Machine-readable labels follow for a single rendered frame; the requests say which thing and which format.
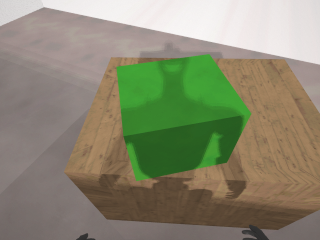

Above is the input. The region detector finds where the carton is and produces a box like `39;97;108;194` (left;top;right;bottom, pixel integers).
116;54;251;181

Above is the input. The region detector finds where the pedestal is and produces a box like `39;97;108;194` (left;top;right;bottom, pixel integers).
64;57;320;230

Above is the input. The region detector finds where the robot right hand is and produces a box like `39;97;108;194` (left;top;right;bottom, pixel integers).
242;225;269;240

